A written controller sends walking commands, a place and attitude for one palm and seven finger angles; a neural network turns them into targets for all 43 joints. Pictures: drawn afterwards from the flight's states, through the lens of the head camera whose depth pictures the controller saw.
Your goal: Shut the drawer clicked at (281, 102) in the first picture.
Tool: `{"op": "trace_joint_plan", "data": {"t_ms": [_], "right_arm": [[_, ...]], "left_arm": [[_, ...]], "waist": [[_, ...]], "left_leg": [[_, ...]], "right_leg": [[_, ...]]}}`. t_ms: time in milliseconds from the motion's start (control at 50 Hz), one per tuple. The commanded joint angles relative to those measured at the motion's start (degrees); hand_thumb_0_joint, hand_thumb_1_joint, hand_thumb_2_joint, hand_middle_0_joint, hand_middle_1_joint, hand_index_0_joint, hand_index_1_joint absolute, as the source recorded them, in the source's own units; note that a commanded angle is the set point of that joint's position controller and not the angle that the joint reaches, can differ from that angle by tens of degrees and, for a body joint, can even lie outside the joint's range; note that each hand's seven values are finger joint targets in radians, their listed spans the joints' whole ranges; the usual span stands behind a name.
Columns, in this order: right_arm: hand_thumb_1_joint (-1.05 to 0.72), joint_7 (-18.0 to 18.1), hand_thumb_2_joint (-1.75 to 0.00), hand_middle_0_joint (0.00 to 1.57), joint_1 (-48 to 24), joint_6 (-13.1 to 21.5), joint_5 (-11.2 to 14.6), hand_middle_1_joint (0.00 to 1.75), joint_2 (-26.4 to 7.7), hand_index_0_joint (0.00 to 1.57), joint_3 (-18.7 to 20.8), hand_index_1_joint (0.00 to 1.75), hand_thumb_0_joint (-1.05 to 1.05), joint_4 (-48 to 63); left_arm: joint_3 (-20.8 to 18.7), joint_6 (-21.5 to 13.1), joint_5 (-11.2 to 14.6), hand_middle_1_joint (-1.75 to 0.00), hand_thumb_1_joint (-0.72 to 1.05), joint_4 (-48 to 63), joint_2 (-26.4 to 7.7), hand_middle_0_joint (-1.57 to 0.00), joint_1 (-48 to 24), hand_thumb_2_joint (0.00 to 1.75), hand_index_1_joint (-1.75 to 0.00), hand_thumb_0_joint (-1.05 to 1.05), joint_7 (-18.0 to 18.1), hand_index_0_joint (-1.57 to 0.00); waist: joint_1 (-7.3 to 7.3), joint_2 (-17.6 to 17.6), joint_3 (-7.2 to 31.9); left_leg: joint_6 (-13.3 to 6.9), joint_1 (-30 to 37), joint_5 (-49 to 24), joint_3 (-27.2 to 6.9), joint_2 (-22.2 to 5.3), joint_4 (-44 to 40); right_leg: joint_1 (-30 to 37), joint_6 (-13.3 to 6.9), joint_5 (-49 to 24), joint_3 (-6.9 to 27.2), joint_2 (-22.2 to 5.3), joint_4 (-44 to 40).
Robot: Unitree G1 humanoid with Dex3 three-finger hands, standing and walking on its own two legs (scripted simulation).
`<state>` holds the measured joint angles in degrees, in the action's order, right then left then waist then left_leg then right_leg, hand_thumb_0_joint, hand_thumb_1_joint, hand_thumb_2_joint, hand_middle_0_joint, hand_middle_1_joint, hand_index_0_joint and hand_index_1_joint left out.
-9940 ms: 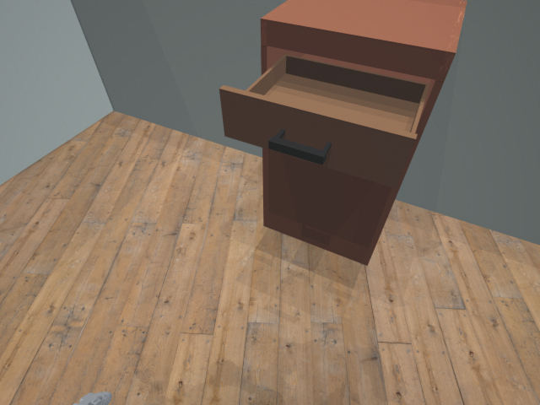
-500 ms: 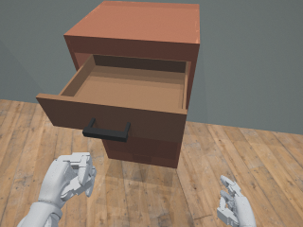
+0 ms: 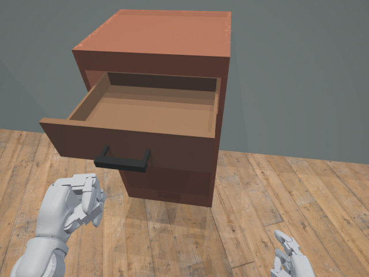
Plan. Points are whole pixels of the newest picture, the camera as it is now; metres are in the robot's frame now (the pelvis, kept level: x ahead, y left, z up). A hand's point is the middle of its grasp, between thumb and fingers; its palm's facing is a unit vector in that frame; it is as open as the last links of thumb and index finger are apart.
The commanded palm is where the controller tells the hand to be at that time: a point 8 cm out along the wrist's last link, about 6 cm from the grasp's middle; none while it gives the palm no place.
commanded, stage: bring the fist close to the handle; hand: left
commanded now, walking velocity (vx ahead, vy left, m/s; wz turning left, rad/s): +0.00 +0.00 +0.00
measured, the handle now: (123, 157) +0.40 +0.20 +0.03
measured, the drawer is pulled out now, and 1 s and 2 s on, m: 0.27 0.27 0.25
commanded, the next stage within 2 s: push the drawer shut in 1.50 s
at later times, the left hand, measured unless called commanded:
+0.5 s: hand (116, 202) +0.24 +0.16 +0.08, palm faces -0.04 -1.00 -0.07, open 3.3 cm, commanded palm +0.22 +0.22 +0.08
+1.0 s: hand (125, 193) +0.29 +0.17 +0.03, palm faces -0.05 -1.00 -0.03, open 3.3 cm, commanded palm +0.28 +0.22 +0.03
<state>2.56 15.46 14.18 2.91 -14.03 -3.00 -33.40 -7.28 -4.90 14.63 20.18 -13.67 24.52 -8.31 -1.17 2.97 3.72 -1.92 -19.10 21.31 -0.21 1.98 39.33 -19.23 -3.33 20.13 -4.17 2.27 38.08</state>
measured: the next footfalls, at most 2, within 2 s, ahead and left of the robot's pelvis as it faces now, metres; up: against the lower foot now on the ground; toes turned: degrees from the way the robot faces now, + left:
none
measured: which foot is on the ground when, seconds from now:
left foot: down 0.00-1.00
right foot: down 0.00-1.00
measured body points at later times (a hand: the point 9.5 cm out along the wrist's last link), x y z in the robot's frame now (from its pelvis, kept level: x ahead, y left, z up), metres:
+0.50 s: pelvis +0.00 -0.02 +0.00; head +0.02 -0.04 +0.45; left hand +0.24 +0.21 +0.09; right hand +0.18 -0.25 -0.08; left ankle -0.01 +0.10 -0.72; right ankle +0.00 -0.08 -0.72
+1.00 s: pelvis +0.00 +0.01 -0.02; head +0.05 +0.01 +0.43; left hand +0.29 +0.22 +0.03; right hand +0.15 -0.23 -0.11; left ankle -0.01 +0.10 -0.72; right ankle +0.00 -0.08 -0.72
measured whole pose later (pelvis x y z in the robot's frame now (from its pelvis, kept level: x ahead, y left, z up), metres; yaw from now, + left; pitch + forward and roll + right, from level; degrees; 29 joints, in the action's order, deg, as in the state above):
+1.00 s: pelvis +0.00 +0.01 -0.02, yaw -1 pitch +10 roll +0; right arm 1.3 13.6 10.4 1.4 -13.8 -1.7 -34.3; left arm -6.1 -17.9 11.7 -12.6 -11.4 2.8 -10.1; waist 1.2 1.3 3.7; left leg -2.9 -33.5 24.2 1.1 2.7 48.1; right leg -34.1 -2.4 23.0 -3.4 1.3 47.4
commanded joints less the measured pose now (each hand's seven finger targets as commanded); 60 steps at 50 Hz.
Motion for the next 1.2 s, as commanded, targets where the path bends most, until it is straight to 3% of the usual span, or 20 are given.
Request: {"op": "trace_joint_plan", "data": {"t_ms": [0, 60, 80, 220, 240, 360, 400, 460, 540, 620, 640, 660, 720, 800, 820, 840, 920, 1000, 1060, 1180], "right_arm": [[-0.90, 0.77, -0.90, 0.20, -7.59, 4.18, 0.58, 0.30, -6.69, 0.20, 2.56, 0.30, 0.00, 9.54], [-0.90, 1.18, -0.90, 0.20, -7.84, 4.58, 0.61, 0.30, -6.73, 0.20, 2.52, 0.30, 0.00, 9.67], [-0.90, 1.32, -0.90, 0.20, -7.86, 4.77, 0.52, 0.30, -6.76, 0.20, 2.66, 0.30, 0.00, 9.59], [-0.90, 1.11, -0.90, 0.20, -7.56, 5.02, 0.05, 0.30, -6.42, 0.20, 2.53, 0.30, 0.00, 7.48], [-0.90, 1.06, -0.90, 0.20, -7.77, 4.93, 0.06, 0.30, -6.61, 0.20, 2.64, 0.30, 0.00, 6.99], [-0.90, 0.79, -0.90, 0.20, -6.97, 4.74, 0.11, 0.30, -7.03, 0.20, 3.03, 0.30, 0.00, 7.10], [-0.90, 0.79, -0.90, 0.20, -6.72, 4.70, -0.11, 0.30, -7.11, 0.20, 3.13, 0.30, 0.00, 7.48], [-0.90, 0.79, -0.90, 0.20, -6.27, 4.18, -0.29, 0.30, -7.24, 0.20, 3.21, 0.30, 0.00, 6.71], [-0.90, 0.64, -0.90, 0.20, -6.19, 3.69, -0.39, 0.30, -7.42, 0.20, 3.47, 0.30, 0.00, 6.59], [-0.90, 0.43, -0.90, 0.20, -5.59, 3.32, -0.32, 0.30, -7.33, 0.20, 3.68, 0.30, 0.00, 6.78], [-0.90, 0.50, -0.90, 0.20, -5.47, 3.13, -0.35, 0.30, -7.53, 0.20, 3.82, 0.30, 0.00, 6.51], [-0.90, 0.38, -0.90, 0.20, -5.12, 3.00, -0.48, 0.30, -7.32, 0.20, 3.80, 0.30, 0.00, 6.66], [-0.90, 0.30, -0.90, 0.20, -4.49, 2.60, -0.60, 0.30, -7.57, 0.20, 4.13, 0.30, 0.00, 6.90], [-0.90, -0.05, -0.90, 0.20, -4.20, 1.03, -0.83, 0.30, -7.76, 0.20, 4.23, 0.30, 0.00, 6.75], [-0.90, -0.18, -0.90, 0.20, -4.31, 0.73, -0.97, 0.30, -7.72, 0.20, 4.17, 0.30, 0.00, 6.90], [-0.90, -0.20, -0.90, 0.20, -4.12, 0.17, -1.11, 0.30, -8.00, 0.20, 4.30, 0.30, 0.00, 6.86], [-0.90, -0.63, -0.90, 0.20, -4.03, -0.97, -1.10, 0.30, -7.44, 0.20, 4.33, 0.30, 0.00, 7.07], [-0.90, -0.90, -0.90, 0.20, -2.79, -1.92, -1.45, 0.30, -7.66, 0.20, 4.57, 0.30, 0.00, 6.68], [-0.90, -1.00, -0.90, 0.20, -2.42, -2.89, -1.47, 0.30, -7.92, 0.20, 4.74, 0.30, 0.00, 6.23], [-0.90, -1.38, -0.90, 0.20, -2.02, -4.93, -1.38, 0.30, -7.98, 0.20, 5.18, 0.30, 0.00, 8.41]], "left_arm": [[-2.23, -2.11, 1.01, -1.60, 0.90, 7.70, -5.33, -1.40, -4.82, 0.90, -1.60, 0.00, -2.65, -1.40], [-2.20, -1.55, 0.88, -1.60, 0.90, 8.26, -6.30, -1.40, -7.12, 0.90, -1.60, 0.00, -3.83, -1.40], [-4.53, -1.90, 0.94, -1.60, 0.90, 9.17, -8.48, -1.40, -8.15, 0.90, -1.60, 0.00, -3.66, -1.40], [-6.65, -6.54, 1.67, -1.60, 0.90, 1.54, -7.53, -1.40, -12.84, 0.90, -1.60, 0.00, -2.09, -1.40], [-6.73, -7.16, 1.41, -1.60, 0.90, 0.43, -7.93, -1.40, -13.61, 0.90, -1.60, 0.00, -2.21, -1.40], [-5.03, -8.67, 0.83, -1.60, 0.90, -4.46, -7.50, -1.40, -15.16, 0.90, -1.60, 0.00, -5.52, -1.40], [-5.95, -9.31, 1.25, -1.60, 0.90, -4.60, -7.88, -1.40, -14.89, 0.90, -1.60, 0.00, -6.03, -1.40], [-8.20, -10.72, 1.70, -1.60, 0.90, -7.88, -8.90, -1.40, -16.18, 0.90, -1.60, 0.00, -5.67, -1.40], [-7.30, -12.49, 1.28, -1.60, 0.90, -10.18, -8.00, -1.40, -18.81, 0.90, -1.60, 0.00, -5.02, -1.40], [-4.35, -13.69, 0.62, -1.60, 0.90, -11.79, -6.16, -1.40, -22.33, 0.90, -1.60, 0.00, -5.51, -1.40], [-4.83, -14.02, 0.21, -1.60, 0.90, -12.33, -7.20, -1.40, -22.93, 0.90, -1.60, 0.00, -5.14, -1.40], [-2.63, -14.30, 0.08, -1.60, 0.90, -12.42, -4.94, -1.40, -23.52, 0.90, -1.60, 0.00, -5.35, -1.40], [-2.61, -15.35, -0.18, -1.60, 0.90, -13.18, -4.98, -1.40, -24.39, 0.90, -1.60, 0.00, -4.80, -1.40], [-3.38, -15.79, -0.92, -1.60, 0.90, -17.34, -5.24, -1.40, -25.91, 0.90, -1.60, 0.00, -3.09, -1.40], [-3.17, -15.89, -1.13, -1.60, 0.90, -17.91, -4.83, -1.40, -26.84, 0.90, -1.60, 0.00, -2.78, -1.40], [-4.82, -15.88, -1.65, -1.60, 0.90, -19.28, -6.60, -1.40, -26.32, 0.90, -1.60, 0.00, -2.01, -1.40], [-1.73, -17.18, -2.36, -1.60, 0.90, -19.61, -4.04, -1.40, -33.05, 0.90, -1.60, 0.00, -1.64, -1.40], [-0.46, -18.72, -2.76, -1.60, 0.90, -21.57, -3.30, -1.40, -36.92, 0.90, -1.60, 0.00, -1.22, -1.40], [0.35, -19.44, -3.26, -1.60, 0.90, -25.20, -2.50, -1.40, -38.97, 0.90, -1.60, 0.00, -0.89, -1.40], [-3.07, -18.88, -3.19, -1.60, 0.90, -22.21, -5.89, -1.40, -35.04, 0.90, -1.60, 0.00, 0.22, -1.40]], "waist": [[0.04, -2.14, 1.67], [0.15, -3.92, 1.70], [-0.17, -3.69, 3.59], [0.66, -5.36, 3.17], [0.80, -4.15, 3.13], [0.68, -1.93, 7.69], [0.41, -3.57, 10.07], [0.80, -5.93, 8.50], [1.28, -4.92, 8.03], [1.75, -0.41, 10.01], [2.04, -1.09, 9.86], [2.29, -1.62, 11.00], [2.01, -1.56, 13.02], [2.31, -3.90, 11.74], [2.06, -2.93, 11.96], [1.86, -4.92, 11.82], [2.64, 0.16, 14.13], [3.37, -0.69, 16.77], [3.90, -1.93, 16.62], [1.51, -1.01, 22.59]], "left_leg": [[0.26, -0.18, -8.37, -1.58, -1.89, -6.16], [-0.15, -0.25, -8.08, -1.79, -1.71, -6.20], [-0.21, 0.15, -8.80, -1.60, -1.57, -5.87], [0.11, -1.91, -8.04, -0.90, -0.90, -4.12], [0.09, -2.24, -7.98, -0.73, -0.84, -3.83], [0.09, -2.49, -11.31, -0.45, -0.67, -2.67], [0.04, -2.47, -13.22, -0.43, -0.58, -2.39], [0.26, -4.83, -12.58, -0.42, -0.64, -1.83], [0.14, -5.00, -12.86, -0.28, -0.68, -1.52], [0.20, -3.46, -13.21, -0.40, -0.74, -1.12], [0.09, -3.57, -13.59, -0.57, -0.98, -0.71], [0.07, -3.05, -14.13, -0.79, -0.99, -0.75], [0.54, -2.87, -15.27, -1.40, -1.30, -0.35], [0.89, -5.44, -14.38, -1.71, -1.54, 0.52], [1.14, -6.09, -14.18, -1.80, -1.46, 0.60], [0.94, -7.06, -14.03, -1.75, -1.62, 0.99], [1.79, -6.17, -14.25, -2.21, -1.84, 2.33], [2.37, -6.06, -16.47, -3.26, -2.43, 4.25], [2.33, -8.26, -14.89, -3.56, -2.56, 5.43], [2.75, -6.99, -19.83, -2.97, -2.54, 5.42]], "right_leg": [[1.19, 2.51, -6.74, 3.84, -2.79, -8.90], [1.61, 2.80, -5.42, 4.79, -3.14, -9.97], [2.65, 2.96, -6.08, 5.54, -3.44, -10.14], [2.08, 3.90, -6.26, 7.35, -4.06, -10.16], [2.02, 3.84, -5.88, 7.80, -4.15, -10.34], [4.73, 4.33, -14.62, 8.75, -4.95, -8.18], [6.08, 4.59, -19.77, 8.12, -4.95, -6.70], [5.35, 4.95, -19.88, 8.37, -5.01, -6.33], [2.76, 4.22, -18.65, 6.95, -4.29, -4.94], [-0.02, 3.01, -15.99, 5.18, -3.37, -3.04], [-0.76, 2.92, -15.75, 5.02, -3.16, -2.70], [-1.09, 2.80, -16.19, 4.39, -2.97, -2.02], [-2.31, 2.37, -16.12, 3.15, -2.56, 0.00], [-5.12, 2.25, -14.44, 2.55, -2.22, 1.64], [-5.48, 2.14, -14.03, 2.42, -2.29, 2.28], [-5.63, 2.17, -13.65, 2.56, -2.18, 2.52], [-8.89, 1.73, -11.97, 2.24, -2.10, 4.66], [-11.51, 1.73, -12.00, 1.94, -1.84, 6.74], [-13.74, 1.78, -10.34, 1.97, -1.79, 7.99], [-9.36, 1.62, -13.96, 2.34, -1.85, 8.68]]}}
